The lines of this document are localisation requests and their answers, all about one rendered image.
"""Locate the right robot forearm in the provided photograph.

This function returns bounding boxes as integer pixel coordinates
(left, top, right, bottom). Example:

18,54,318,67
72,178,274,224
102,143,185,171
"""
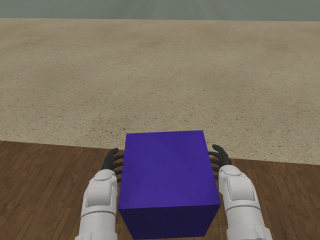
218,165,273,240

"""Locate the carton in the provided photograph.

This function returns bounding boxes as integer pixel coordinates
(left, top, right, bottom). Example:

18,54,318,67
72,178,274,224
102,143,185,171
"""
118,130,221,240

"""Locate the left robot hand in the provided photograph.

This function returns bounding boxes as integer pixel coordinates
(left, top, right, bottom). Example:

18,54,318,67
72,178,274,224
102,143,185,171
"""
101,148,124,183

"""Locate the left robot forearm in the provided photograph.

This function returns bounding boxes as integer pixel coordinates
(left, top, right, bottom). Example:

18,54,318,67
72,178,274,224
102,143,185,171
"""
74,169,118,240

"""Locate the right robot hand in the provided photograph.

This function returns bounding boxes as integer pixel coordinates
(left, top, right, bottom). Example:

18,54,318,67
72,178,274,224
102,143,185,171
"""
208,144,232,180

